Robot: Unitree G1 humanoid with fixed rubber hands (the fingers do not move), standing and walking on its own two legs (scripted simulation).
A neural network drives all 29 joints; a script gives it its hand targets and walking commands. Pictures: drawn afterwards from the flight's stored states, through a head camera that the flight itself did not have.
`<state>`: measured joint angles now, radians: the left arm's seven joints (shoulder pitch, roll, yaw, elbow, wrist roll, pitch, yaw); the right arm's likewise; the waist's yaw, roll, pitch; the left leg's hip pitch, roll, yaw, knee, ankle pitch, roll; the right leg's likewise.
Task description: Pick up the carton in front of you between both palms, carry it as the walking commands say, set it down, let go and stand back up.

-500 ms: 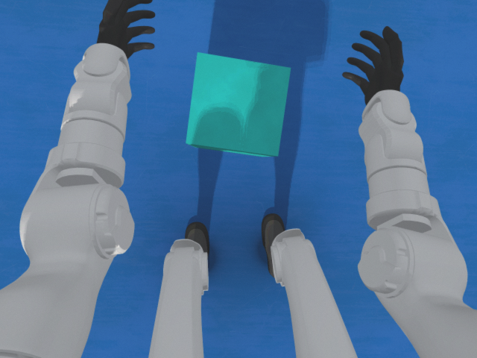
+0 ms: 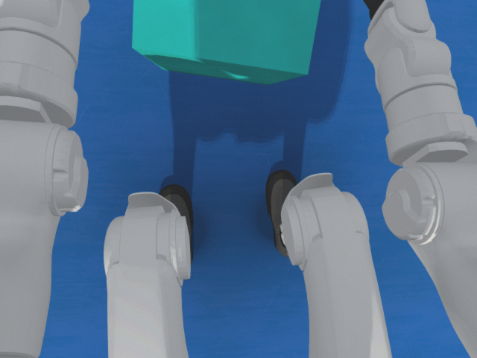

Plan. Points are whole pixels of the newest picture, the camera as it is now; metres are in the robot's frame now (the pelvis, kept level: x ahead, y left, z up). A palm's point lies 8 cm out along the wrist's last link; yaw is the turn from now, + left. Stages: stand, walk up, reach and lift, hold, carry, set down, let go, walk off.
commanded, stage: reach and lift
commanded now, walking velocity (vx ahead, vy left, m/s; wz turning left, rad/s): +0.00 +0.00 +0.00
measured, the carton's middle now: (226, 3) +0.57 -0.01 -0.28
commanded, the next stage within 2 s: none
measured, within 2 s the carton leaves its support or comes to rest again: leaves its support in 0.98 s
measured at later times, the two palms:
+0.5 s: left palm out of the picture +0.59 +0.16 -0.21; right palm (363, 6) +0.54 -0.19 -0.21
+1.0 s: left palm out of the picture +0.58 +0.14 -0.21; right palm out of the picture +0.55 -0.17 -0.20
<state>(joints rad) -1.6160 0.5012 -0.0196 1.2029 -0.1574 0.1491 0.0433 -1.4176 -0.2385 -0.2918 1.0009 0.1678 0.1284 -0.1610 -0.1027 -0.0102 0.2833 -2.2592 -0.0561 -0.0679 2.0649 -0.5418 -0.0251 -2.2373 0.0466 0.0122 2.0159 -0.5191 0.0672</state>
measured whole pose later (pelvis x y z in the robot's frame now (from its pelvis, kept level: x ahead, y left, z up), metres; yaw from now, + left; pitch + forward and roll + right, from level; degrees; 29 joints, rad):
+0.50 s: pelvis +0.01 +0.00 -0.04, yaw +0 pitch +37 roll -3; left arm -1.62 0.46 -0.06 1.25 -0.20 0.08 0.06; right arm -1.46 -0.25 -0.23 1.11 0.20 0.05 -0.15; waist -0.08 -0.02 0.39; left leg -2.27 -0.03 -0.06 2.23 -0.60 -0.02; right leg -2.25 0.04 0.00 2.18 -0.57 0.06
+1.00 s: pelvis +0.01 +0.00 -0.04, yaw +0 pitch +37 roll -3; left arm -1.54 0.33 0.08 1.11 -0.05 0.21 0.07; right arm -1.41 -0.20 -0.36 0.95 0.07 0.22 -0.11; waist -0.07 -0.01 0.35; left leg -2.27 -0.06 -0.04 2.24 -0.62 -0.01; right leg -2.25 0.05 0.03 2.20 -0.59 0.08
